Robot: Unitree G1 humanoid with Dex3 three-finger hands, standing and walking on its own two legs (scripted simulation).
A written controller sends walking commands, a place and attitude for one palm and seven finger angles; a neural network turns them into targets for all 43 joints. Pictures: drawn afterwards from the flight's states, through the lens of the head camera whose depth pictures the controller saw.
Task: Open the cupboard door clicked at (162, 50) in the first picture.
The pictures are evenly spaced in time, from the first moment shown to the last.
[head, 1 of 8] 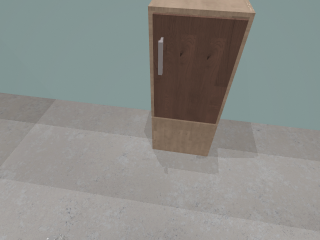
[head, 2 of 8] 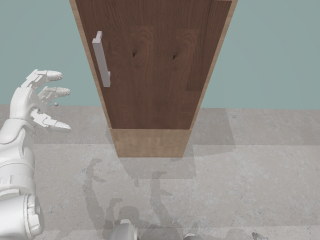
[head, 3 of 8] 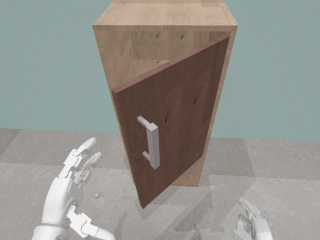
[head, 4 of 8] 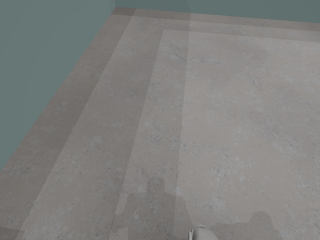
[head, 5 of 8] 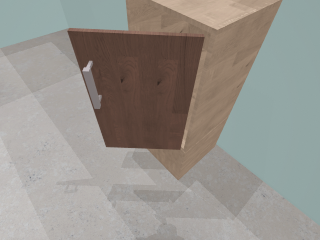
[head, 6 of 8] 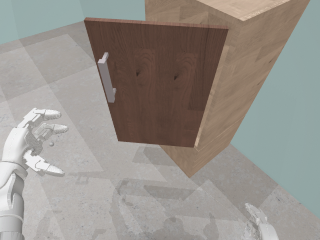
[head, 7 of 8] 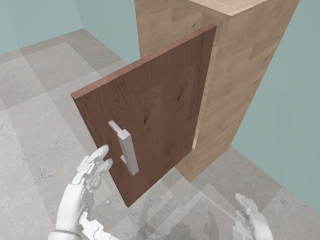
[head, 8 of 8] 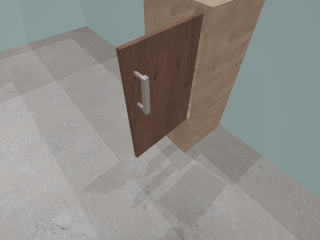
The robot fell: no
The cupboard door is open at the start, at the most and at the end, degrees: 0 94 94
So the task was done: yes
